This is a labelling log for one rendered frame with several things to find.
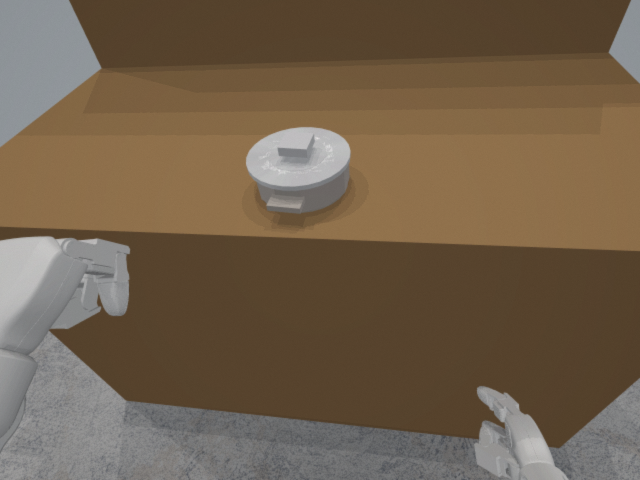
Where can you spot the robot left forearm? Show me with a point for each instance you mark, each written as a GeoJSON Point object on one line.
{"type": "Point", "coordinates": [16, 373]}

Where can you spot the right robot hand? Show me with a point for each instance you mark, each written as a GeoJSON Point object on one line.
{"type": "Point", "coordinates": [519, 444]}

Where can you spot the pot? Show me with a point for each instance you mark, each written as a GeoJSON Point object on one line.
{"type": "Point", "coordinates": [308, 200]}

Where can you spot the knob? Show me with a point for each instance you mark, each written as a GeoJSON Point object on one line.
{"type": "Point", "coordinates": [296, 144]}

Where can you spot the left robot hand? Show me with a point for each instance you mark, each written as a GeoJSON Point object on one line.
{"type": "Point", "coordinates": [48, 283]}

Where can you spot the table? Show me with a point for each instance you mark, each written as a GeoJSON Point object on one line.
{"type": "Point", "coordinates": [489, 234]}

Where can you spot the lid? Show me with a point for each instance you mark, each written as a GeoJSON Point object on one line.
{"type": "Point", "coordinates": [328, 158]}

